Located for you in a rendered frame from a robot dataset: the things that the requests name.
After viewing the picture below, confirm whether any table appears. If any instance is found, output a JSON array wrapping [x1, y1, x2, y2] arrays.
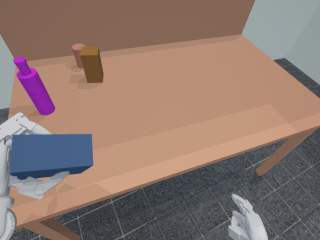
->
[[0, 0, 320, 240]]

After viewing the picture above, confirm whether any sponge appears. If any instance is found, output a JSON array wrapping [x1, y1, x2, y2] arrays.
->
[[9, 134, 94, 180]]

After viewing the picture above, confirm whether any robot left forearm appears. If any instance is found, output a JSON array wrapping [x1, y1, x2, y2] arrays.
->
[[0, 196, 17, 240]]

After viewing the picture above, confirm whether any robot left hand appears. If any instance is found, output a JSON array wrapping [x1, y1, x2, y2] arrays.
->
[[0, 112, 70, 200]]

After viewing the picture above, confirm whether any robot right hand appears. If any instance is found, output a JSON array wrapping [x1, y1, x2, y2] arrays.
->
[[228, 194, 268, 240]]

